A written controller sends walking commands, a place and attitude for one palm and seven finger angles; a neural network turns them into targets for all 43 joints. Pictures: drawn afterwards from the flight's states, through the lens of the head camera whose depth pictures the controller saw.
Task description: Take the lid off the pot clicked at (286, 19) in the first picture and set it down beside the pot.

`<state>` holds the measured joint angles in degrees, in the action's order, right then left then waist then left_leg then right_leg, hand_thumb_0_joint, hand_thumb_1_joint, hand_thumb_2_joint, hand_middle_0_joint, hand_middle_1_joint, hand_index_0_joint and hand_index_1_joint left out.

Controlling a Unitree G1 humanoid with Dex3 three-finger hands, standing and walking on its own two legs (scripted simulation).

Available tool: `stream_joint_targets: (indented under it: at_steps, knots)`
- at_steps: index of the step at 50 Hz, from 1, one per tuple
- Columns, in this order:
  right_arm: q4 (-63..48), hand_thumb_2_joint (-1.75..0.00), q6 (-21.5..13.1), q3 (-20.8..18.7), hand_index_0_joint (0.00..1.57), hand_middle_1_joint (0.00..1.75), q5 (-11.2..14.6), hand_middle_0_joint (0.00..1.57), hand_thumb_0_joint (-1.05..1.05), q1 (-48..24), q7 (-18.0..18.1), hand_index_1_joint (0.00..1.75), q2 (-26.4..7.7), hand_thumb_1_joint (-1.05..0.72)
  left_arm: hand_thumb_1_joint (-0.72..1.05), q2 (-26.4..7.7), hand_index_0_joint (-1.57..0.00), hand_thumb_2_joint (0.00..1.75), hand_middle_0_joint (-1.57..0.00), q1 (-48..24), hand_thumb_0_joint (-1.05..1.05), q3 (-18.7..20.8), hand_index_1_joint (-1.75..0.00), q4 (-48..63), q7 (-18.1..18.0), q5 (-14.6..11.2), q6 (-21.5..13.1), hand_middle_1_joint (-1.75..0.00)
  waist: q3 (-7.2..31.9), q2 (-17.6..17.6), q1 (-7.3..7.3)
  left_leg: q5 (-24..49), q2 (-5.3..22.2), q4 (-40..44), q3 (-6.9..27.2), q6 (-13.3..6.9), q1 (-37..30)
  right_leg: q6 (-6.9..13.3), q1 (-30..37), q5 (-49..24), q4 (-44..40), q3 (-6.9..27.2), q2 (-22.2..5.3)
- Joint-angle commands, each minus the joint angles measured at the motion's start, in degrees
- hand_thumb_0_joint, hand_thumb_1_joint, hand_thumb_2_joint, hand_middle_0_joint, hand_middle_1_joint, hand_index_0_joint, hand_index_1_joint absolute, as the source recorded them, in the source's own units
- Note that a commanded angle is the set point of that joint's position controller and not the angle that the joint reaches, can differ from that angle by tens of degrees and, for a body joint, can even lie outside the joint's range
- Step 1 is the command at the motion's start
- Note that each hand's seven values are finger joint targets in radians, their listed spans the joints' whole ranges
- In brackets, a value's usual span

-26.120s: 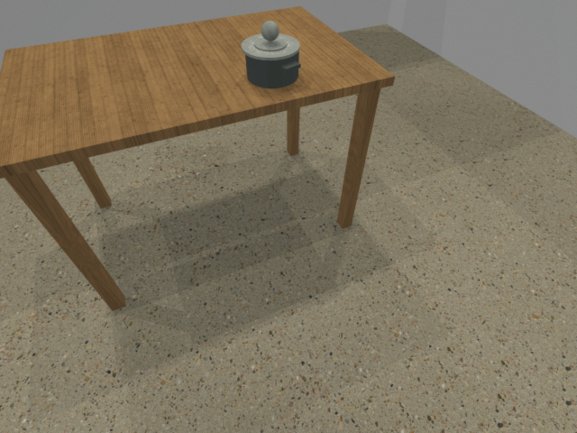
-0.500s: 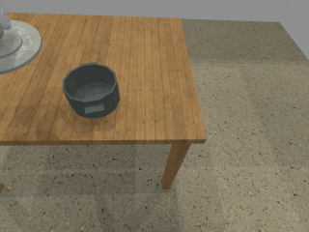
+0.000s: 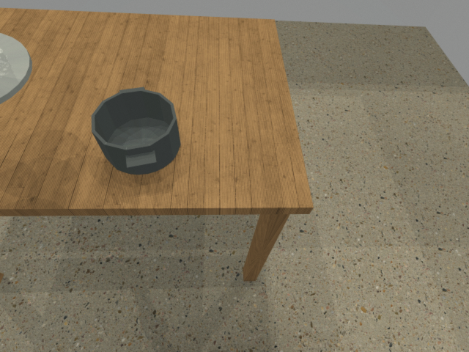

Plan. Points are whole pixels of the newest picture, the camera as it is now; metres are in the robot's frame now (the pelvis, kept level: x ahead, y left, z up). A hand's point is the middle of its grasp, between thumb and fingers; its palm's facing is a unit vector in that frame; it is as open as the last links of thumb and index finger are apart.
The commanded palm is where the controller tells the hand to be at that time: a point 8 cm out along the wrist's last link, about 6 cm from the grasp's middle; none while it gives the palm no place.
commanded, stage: move the lid sideways beside the pot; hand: left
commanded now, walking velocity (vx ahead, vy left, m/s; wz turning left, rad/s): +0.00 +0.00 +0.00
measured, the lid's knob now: out of the picture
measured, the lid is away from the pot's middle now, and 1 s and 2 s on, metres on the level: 0.20 0.24 0.22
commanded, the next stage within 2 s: lower the lid onto the table in 1.10 s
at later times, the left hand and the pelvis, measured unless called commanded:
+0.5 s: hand out of the picture +0.46 +0.40 +0.24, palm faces -0.29 -0.17 -0.94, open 7.8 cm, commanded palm +0.52 +0.39 +0.32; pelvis +0.01 +0.01 +0.00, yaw +0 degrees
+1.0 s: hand out of the picture +0.47 +0.39 +0.24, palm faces -0.29 -0.18 -0.94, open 7.8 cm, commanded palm +0.54 +0.39 +0.32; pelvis +0.00 +0.01 +0.00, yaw -1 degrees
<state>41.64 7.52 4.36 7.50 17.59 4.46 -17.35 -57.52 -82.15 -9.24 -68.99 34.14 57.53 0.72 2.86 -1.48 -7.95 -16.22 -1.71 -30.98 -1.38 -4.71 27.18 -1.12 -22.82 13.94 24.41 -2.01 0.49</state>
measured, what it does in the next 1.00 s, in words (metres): stands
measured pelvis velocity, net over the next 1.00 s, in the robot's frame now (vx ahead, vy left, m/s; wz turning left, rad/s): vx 0.00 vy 0.01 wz -0.01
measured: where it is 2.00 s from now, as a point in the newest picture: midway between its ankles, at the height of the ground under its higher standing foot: outside the picture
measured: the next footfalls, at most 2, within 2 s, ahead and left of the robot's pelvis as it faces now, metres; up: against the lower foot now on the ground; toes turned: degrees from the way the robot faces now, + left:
none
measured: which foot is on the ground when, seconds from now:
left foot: down 0.00-1.00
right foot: down 0.00-1.00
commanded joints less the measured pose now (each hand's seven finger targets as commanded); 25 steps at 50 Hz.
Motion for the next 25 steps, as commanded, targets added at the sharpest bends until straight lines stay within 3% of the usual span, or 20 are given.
stream_joint_targets:
  at_steps: [1,3,4,8,9,10,12,13,14,16,18,19,20,22,23,24,25]
  knots:
    - [-3.30,-0.90,-0.75,-2.97,0.20,0.30,-0.25,0.20,0.00,5.97,1.18,0.30,-10.94,-0.90,0.71,-17.97,-0.78,0.85,-0.83,-27.90,0.00,4.87,-1.11,11.35,-2.98,1.08,-1.04,-1.12,23.36,-7.56,0.44,30.21,1.93,-0.51,2.66,0.26,-20.16,1.65,3.33,-15.95,-0.08,-1.01,2.42]
    - [-3.60,-0.90,-0.73,-2.85,0.20,0.30,-0.04,0.20,0.00,5.92,1.32,0.30,-11.04,-0.90,0.71,-20.12,-0.78,0.85,-0.83,-27.84,0.00,5.82,-1.11,11.57,-2.87,1.19,-1.29,-1.12,22.54,-7.49,0.59,27.84,1.90,-0.28,2.21,0.01,-18.79,1.65,4.61,-15.99,-0.14,-0.91,2.29]
    - [-3.97,-0.90,-0.48,-2.78,0.20,0.30,0.13,0.20,0.00,5.85,1.48,0.30,-11.23,-0.90,0.71,-19.73,-0.78,0.85,-0.83,-26.77,0.00,5.49,-1.11,12.30,-2.88,0.70,-1.68,-1.12,23.50,-9.34,0.72,31.49,2.06,-0.53,2.49,0.37,-19.85,1.93,4.69,-17.60,0.06,-1.02,2.09]
    - [-3.66,-0.90,-0.72,-2.96,0.20,0.30,-0.12,0.20,0.00,7.07,1.47,0.30,-11.42,-0.90,0.71,-23.55,-0.78,0.85,-0.83,-29.82,0.00,7.59,-1.11,14.67,-2.76,1.88,-1.46,-1.12,25.37,-12.38,0.72,34.05,2.44,-1.60,2.94,0.20,-22.88,1.63,3.40,-17.02,0.15,-1.11,2.58]
    - [-4.07,-0.90,-0.57,-2.96,0.20,0.30,0.16,0.20,0.00,7.17,1.61,0.30,-11.37,-0.90,0.71,-22.68,-0.78,0.85,-0.83,-29.08,0.00,7.16,-1.11,15.69,-2.67,1.24,-1.74,-1.12,26.31,-14.13,0.98,39.83,2.79,-2.02,3.70,0.80,-24.97,1.97,3.08,-18.64,0.27,-1.46,2.47]
    - [-3.39,-0.90,-0.71,-3.11,0.20,0.30,-0.22,0.20,0.00,7.58,1.41,0.30,-11.38,-0.90,0.71,-22.51,-0.78,0.85,-0.83,-28.90,0.00,7.44,-1.11,14.32,-2.68,1.83,-1.43,-1.12,25.99,-13.52,0.94,41.08,2.89,-2.61,3.97,0.69,-25.79,1.62,1.72,-18.12,0.49,-1.42,2.94]
    - [-3.03,-0.90,-0.69,-3.22,0.20,0.30,0.09,0.20,0.00,8.35,1.20,0.30,-11.23,-0.90,0.71,-17.50,-0.78,0.85,-0.83,-25.41,0.00,3.99,-1.11,10.11,-1.89,1.13,-0.60,-1.12,22.24,-10.08,0.03,37.34,3.18,-2.29,3.56,0.35,-24.16,1.31,-0.74,-16.07,-0.07,-2.10,3.17]
    - [-2.79,-0.90,-0.54,-3.23,0.20,0.30,0.20,0.20,0.00,8.13,1.01,0.30,-11.45,-0.90,0.71,-16.69,-0.78,0.85,-0.83,-25.34,0.00,3.27,-1.11,9.88,-1.61,0.82,-0.26,-1.12,21.05,-10.43,-0.05,35.91,3.18,-2.14,3.16,0.32,-23.29,1.33,-1.03,-15.94,-0.25,-1.96,3.06]
    - [-2.86,-0.90,-0.37,-3.34,0.20,0.30,0.39,0.20,0.00,8.22,0.99,0.30,-11.54,-0.90,0.71,-15.45,-0.78,0.85,-0.83,-24.79,0.00,2.70,-1.11,10.99,-1.42,0.24,-0.30,-1.12,21.89,-12.15,0.14,40.69,3.56,-2.22,3.79,0.98,-25.24,1.67,-1.49,-17.25,-0.14,-2.31,2.90]
    - [-2.22,-0.90,-0.49,-3.41,0.20,0.30,0.03,0.20,0.00,8.81,0.80,0.30,-11.51,-0.90,0.71,-14.19,-0.78,0.85,-0.83,-25.63,0.00,1.73,-1.11,10.43,-1.33,0.77,0.31,-1.12,21.49,-11.30,-0.33,38.64,3.50,-2.44,3.84,0.79,-25.27,1.48,-3.26,-15.32,-0.17,-2.45,3.42]
    - [-2.28,-0.90,-0.50,-3.55,0.20,0.30,0.07,0.20,0.00,8.60,0.93,0.30,-11.55,-0.90,0.71,-15.35,-0.78,0.85,-0.83,-29.28,0.00,2.29,-1.11,14.63,-1.34,0.74,0.53,-1.12,23.33,-12.42,-0.21,38.35,3.39,-2.27,4.09,0.69,-26.28,1.63,-2.47,-15.16,-0.32,-2.39,3.37]
    - [-2.16,-0.90,-0.65,-3.64,0.20,0.30,0.08,0.20,0.00,8.48,1.19,0.30,-11.64,-0.90,0.71,-14.36,-0.78,0.85,-0.83,-30.19,0.00,1.71,-1.11,16.87,-1.40,0.02,0.30,-1.12,25.25,-15.80,-0.05,44.23,3.68,-2.73,4.59,1.56,-29.08,2.03,-2.92,-16.89,-0.14,-2.51,3.16]
    - [-1.64,-0.90,-1.02,-3.70,0.20,0.30,-0.27,0.20,0.00,9.12,1.19,0.30,-11.45,-0.90,0.71,-16.21,-0.78,0.85,-0.83,-30.54,0.00,3.41,-1.11,16.50,-1.61,0.77,0.41,-1.12,25.75,-14.03,0.06,43.91,3.76,-2.99,5.29,1.54,-29.96,1.62,-3.42,-15.17,-0.05,-2.58,3.66]
    - [-1.60,-0.90,-1.39,-3.74,0.20,0.30,-0.29,0.20,0.00,9.34,1.37,0.30,-11.43,-0.90,0.71,-17.53,-0.78,0.85,-0.83,-31.31,0.00,4.33,-1.11,17.38,-1.69,0.89,0.28,-1.12,26.71,-13.66,0.00,41.84,3.58,-2.96,4.98,1.22,-29.60,1.60,-2.67,-14.78,-0.07,-2.56,3.54]
    - [-1.73,-0.90,-1.63,-3.81,0.20,0.30,-0.40,0.20,0.00,9.53,1.43,0.30,-11.38,-0.90,0.71,-17.74,-0.78,0.85,-0.83,-31.50,0.00,4.51,-1.11,16.90,-1.87,1.07,0.21,-1.12,27.30,-13.11,0.01,40.67,3.28,-2.92,4.94,1.03,-29.01,1.59,-2.03,-14.66,-0.02,-2.51,3.49]
    - [-1.92,-0.90,-1.69,-3.69,0.20,0.30,-0.10,0.20,0.00,9.47,1.56,0.30,-11.39,-0.90,0.71,-15.93,-0.78,0.85,-0.83,-30.00,0.00,3.29,-1.11,15.89,-1.79,0.31,-0.04,-1.12,26.58,-14.69,-0.01,44.50,3.43,-3.00,5.30,1.93,-29.74,1.97,-2.98,-15.69,-0.02,-2.74,3.32]
    - [-1.41,-0.90,-1.59,-3.63,0.20,0.30,-0.48,0.20,0.00,9.40,1.44,0.30,-11.51,-0.90,0.71,-18.36,-0.78,0.85,-0.83,-30.82,0.00,5.51,-1.11,16.34,-1.97,0.85,-0.12,-1.12,27.11,-12.94,0.42,44.47,3.71,-3.16,5.65,1.98,-29.86,1.58,-2.66,-15.02,0.33,-2.65,3.50]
